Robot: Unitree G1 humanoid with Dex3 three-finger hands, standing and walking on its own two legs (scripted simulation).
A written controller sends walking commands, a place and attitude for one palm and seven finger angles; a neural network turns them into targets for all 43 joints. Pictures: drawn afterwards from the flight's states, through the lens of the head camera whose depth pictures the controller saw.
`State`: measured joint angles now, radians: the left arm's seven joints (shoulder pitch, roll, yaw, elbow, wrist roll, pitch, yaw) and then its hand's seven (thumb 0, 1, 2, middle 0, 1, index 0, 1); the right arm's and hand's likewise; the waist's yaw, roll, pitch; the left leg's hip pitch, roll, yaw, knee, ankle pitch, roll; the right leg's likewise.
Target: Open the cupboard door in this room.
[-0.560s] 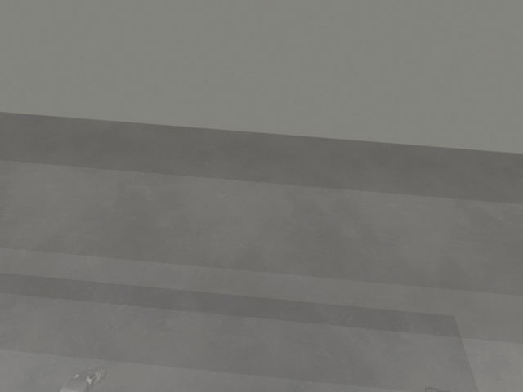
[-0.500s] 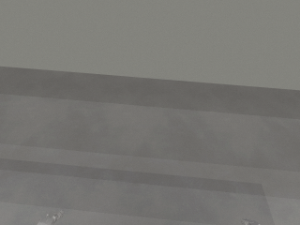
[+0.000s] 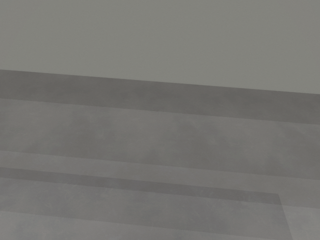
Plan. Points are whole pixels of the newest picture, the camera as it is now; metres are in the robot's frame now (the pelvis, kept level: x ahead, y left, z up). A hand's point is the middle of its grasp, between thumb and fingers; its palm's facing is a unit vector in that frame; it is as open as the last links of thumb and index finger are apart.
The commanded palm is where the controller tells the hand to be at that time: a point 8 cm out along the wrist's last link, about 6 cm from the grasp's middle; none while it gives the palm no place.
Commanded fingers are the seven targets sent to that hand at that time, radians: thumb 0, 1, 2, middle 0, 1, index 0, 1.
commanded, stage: stand and wait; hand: left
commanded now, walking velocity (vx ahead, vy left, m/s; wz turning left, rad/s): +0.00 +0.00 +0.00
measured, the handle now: out of the picture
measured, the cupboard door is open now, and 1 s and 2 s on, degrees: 0 0 0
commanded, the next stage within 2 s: turn or walk to find it in 0.34 s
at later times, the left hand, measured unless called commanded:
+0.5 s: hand out of the picture +0.07 +0.23 -0.16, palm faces -0.01 -0.94 -0.33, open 7.4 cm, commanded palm none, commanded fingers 0.00 0.90 0.90 -0.20 -0.30 -0.20 -0.30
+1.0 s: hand out of the picture +0.00 +0.23 -0.18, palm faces +0.19 -0.96 -0.22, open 7.4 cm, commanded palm none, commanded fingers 0.00 0.90 0.90 -0.20 -0.30 -0.20 -0.30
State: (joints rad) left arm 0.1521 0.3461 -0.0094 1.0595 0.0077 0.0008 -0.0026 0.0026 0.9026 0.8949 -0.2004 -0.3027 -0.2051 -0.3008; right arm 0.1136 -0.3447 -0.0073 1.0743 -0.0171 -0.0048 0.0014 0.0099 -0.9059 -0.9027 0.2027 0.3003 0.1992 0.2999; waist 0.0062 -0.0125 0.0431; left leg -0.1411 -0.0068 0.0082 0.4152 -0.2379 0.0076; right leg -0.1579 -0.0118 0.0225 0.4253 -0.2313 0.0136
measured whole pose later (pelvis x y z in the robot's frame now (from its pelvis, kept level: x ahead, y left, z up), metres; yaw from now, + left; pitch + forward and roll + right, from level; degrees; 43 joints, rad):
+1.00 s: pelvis -0.04 +0.02 +0.00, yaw +11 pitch +1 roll -2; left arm 0.17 0.24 0.04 0.97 0.01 0.05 0.02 0.00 0.91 0.90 -0.20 -0.30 -0.20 -0.30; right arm 0.24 -0.17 -0.04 0.99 -0.02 0.02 -0.01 0.01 -0.91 -0.90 0.20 0.30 0.20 0.30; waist -0.02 -0.02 0.07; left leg -0.29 -0.05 -0.06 0.45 -0.17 0.05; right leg -0.40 -0.04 0.00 0.95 -0.45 0.06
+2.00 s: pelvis -0.10 -0.01 +0.00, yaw +36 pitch +0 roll +0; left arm 0.16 0.24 0.07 0.93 0.01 0.05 0.02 0.00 0.91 0.90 -0.19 -0.30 -0.20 -0.30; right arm 0.21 -0.18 -0.04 0.95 -0.03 0.02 0.00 0.01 -0.91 -0.90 0.20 0.30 0.20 0.30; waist -0.01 -0.01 0.05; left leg -0.23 -0.05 -0.05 0.45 -0.21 0.04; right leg -0.40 -0.06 -0.01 0.90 -0.43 0.08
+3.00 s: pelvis -0.17 -0.05 +0.00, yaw +61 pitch -1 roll -2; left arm 0.17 0.24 0.07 0.95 0.01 0.06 0.02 0.00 0.91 0.90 -0.19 -0.30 -0.20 -0.30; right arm 0.21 -0.17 -0.04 0.96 -0.02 0.02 -0.01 0.01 -0.91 -0.90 0.20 0.30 0.20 0.30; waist -0.01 -0.03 0.05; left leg -0.22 -0.05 -0.02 0.43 -0.20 0.07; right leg -0.41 -0.07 -0.01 0.95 -0.41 0.09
